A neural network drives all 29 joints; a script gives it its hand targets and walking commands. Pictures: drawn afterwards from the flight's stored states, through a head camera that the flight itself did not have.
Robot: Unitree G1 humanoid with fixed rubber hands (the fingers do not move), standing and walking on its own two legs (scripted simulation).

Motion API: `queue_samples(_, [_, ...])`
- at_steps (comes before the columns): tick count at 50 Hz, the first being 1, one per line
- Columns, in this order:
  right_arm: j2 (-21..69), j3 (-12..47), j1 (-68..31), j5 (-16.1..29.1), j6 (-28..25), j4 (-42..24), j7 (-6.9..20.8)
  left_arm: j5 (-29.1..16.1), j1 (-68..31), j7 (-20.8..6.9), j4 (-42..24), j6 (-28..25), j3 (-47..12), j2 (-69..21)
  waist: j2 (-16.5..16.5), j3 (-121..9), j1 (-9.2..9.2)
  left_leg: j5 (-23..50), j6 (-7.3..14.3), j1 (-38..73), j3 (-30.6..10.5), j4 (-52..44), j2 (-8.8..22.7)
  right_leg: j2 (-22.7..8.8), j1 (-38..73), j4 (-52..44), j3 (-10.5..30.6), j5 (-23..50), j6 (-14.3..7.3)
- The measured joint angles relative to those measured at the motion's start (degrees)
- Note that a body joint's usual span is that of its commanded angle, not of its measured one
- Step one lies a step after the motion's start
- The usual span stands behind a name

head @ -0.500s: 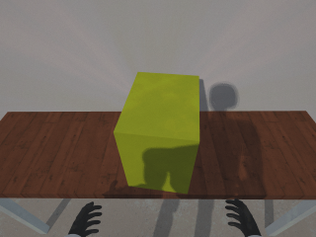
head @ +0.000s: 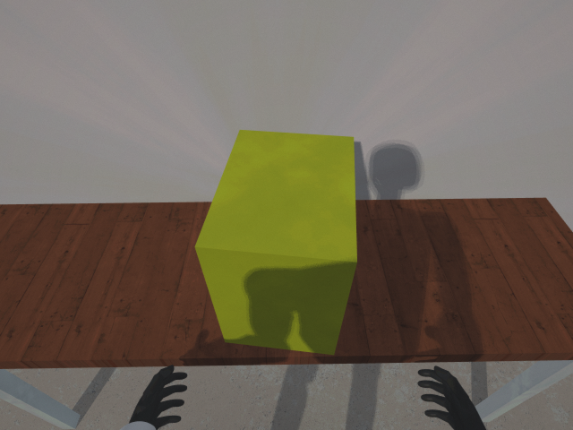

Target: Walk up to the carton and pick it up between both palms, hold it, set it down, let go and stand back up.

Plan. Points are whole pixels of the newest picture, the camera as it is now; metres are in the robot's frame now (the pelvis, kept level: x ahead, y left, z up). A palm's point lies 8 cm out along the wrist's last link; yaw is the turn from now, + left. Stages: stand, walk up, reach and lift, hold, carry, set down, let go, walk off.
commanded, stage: let go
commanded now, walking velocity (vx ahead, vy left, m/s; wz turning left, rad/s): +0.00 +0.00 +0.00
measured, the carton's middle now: (287, 243) +0.42 +0.02 +0.00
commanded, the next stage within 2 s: stand in 0.08 s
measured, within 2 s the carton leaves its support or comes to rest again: neither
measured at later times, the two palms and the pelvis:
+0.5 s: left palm out of the picture +0.08 +0.28 -0.09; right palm out of the picture +0.09 -0.24 -0.10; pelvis -0.02 +0.02 -0.01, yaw +1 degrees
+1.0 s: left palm out of the picture -0.01 +0.28 -0.11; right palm out of the picture +0.01 -0.23 -0.12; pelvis -0.06 +0.02 -0.01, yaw +2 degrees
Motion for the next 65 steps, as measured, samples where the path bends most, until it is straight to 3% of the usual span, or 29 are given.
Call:
queue_samples(10, [0.67,-0.59,0.91,-0.85,-0.12,-2.46,-0.27,-0.90,0.82,-0.10,-0.63,-0.09,-0.51,0.23,0.38,0.15,0.67,-0.17,0.42,-0.53,0.47,0.85,-0.29,-0.32,-0.74,0.94,0.43,-0.05,0.38])
queue_samples(16, [-1.32,-0.69,2.27,-1.23,8.80,-2.77,-1.52,-1.24,2.32,0.95,2.69,-6.45,-0.54,1.32,0.93,-2.76,0.99,-1.18,0.90,-5.28,-0.25,4.34,-0.72,-0.85,-4.80,3.62,-0.27,-0.88,0.81])
queue_samples(22, [-3.14,-1.54,5.21,-1.48,11.62,-2.48,-0.89,-0.88,6.31,1.21,5.08,-8.16,0.01,3.18,1.40,-3.37,0.93,-1.52,1.39,-6.67,-0.43,6.02,-1.33,-1.53,-6.13,5.47,-0.47,-1.45,1.25])
queue_samples(49, [-3.33,0.35,9.54,-1.26,12.83,-1.30,0.32,-1.13,10.28,1.48,10.56,-8.23,-2.30,4.47,0.91,-1.91,0.35,2.33,2.61,-10.87,-0.83,7.17,-3.15,-3.38,-10.36,7.53,-0.67,1.62,2.36])
queue_samples(65, [-3.38,-0.26,9.97,-1.50,13.47,-1.04,0.28,-1.18,12.14,1.49,12.47,-8.06,-2.05,4.26,1.52,-1.87,0.39,2.48,2.05,-13.85,-1.26,8.81,-2.93,-3.03,-13.60,9.72,-0.61,1.44,1.81])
